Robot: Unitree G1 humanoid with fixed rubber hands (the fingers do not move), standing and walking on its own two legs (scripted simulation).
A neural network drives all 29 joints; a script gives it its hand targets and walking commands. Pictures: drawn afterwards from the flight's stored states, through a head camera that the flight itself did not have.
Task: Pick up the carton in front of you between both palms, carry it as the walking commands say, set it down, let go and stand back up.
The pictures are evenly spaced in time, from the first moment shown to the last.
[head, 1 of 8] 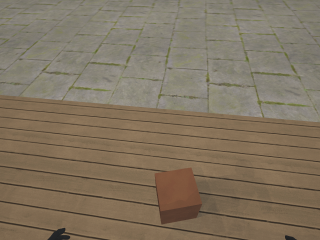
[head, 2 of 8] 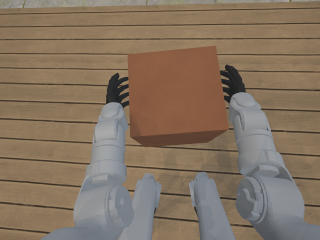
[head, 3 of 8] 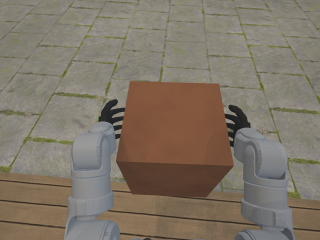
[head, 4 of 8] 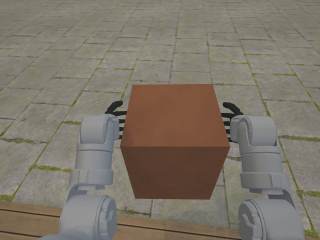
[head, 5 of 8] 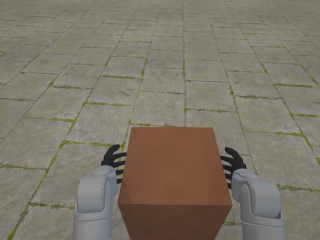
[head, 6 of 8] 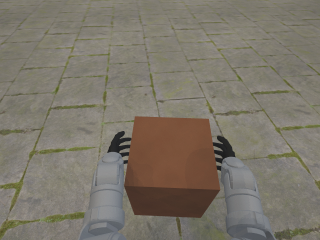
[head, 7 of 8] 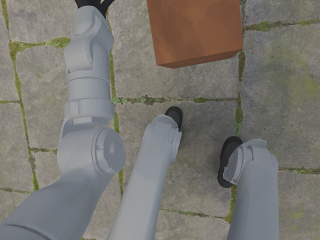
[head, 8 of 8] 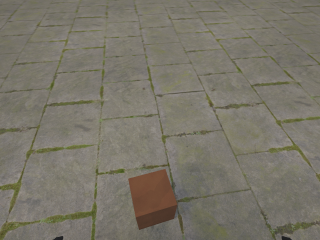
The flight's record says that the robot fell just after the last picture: no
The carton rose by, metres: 0.69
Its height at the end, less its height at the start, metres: -0.10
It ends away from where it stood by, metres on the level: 2.63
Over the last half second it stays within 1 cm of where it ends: yes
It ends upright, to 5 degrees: yes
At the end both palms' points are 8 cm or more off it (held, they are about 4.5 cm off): yes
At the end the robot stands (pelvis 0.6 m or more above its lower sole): yes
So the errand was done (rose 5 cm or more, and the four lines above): yes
